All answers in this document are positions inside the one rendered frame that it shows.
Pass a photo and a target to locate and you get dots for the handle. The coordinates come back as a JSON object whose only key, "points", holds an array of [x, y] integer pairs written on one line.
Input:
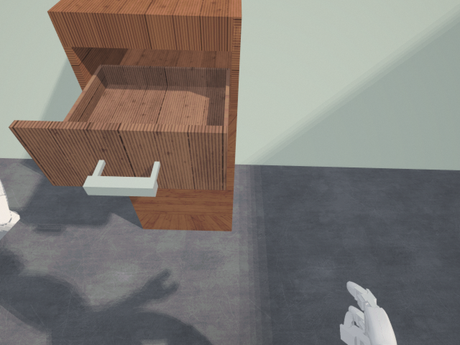
{"points": [[97, 185]]}

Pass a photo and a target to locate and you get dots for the drawer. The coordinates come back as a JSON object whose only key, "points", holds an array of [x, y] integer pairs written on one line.
{"points": [[132, 116]]}

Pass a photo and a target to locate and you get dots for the right robot hand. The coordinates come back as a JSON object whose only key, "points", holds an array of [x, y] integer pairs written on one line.
{"points": [[374, 325]]}

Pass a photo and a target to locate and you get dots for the left robot hand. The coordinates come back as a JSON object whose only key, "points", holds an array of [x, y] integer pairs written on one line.
{"points": [[7, 217]]}

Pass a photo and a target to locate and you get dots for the cabinet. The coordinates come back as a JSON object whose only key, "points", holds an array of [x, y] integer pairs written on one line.
{"points": [[173, 33]]}

